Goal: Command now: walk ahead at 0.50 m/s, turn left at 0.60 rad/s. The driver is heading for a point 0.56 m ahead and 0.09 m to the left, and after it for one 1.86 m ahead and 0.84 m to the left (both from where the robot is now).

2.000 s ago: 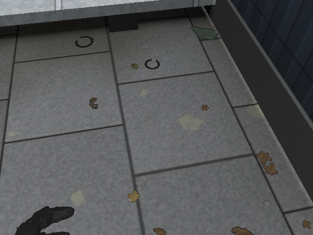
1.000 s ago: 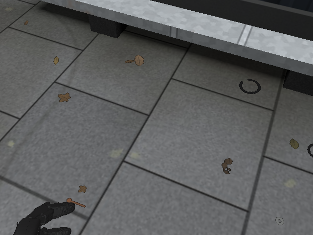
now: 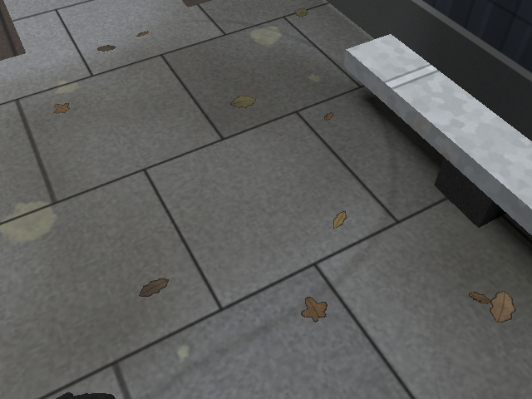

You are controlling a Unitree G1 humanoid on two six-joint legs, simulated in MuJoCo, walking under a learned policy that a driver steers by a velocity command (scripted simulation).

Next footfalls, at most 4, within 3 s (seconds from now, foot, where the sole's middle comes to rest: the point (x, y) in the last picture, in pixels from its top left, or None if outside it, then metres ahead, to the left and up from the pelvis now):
0.44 left None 0.37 0.18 -0.76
0.88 right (253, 327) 0.67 0.05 -0.76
1.18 left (168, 390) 0.52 0.26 -0.76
2.54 left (133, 248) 0.94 0.40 -0.76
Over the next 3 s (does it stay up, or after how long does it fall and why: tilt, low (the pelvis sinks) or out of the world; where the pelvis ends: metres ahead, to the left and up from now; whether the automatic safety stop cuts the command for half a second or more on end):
stays up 1.03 0.33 0.02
